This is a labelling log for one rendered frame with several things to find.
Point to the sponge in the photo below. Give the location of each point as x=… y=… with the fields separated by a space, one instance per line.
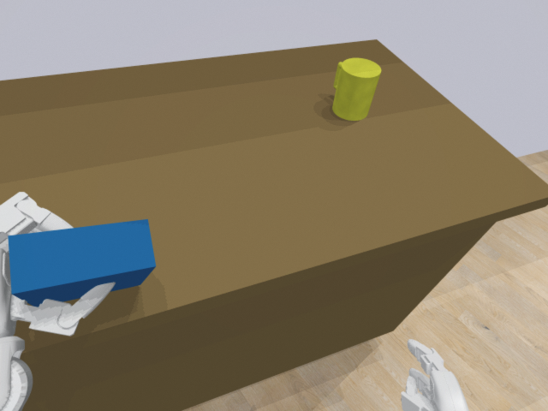
x=64 y=264

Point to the robot right hand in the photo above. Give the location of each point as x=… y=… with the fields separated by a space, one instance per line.
x=440 y=392

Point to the robot left hand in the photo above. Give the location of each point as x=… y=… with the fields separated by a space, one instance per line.
x=21 y=215

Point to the table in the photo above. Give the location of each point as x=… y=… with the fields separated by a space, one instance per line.
x=281 y=232

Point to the robot left forearm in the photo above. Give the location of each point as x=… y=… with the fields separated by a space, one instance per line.
x=16 y=379

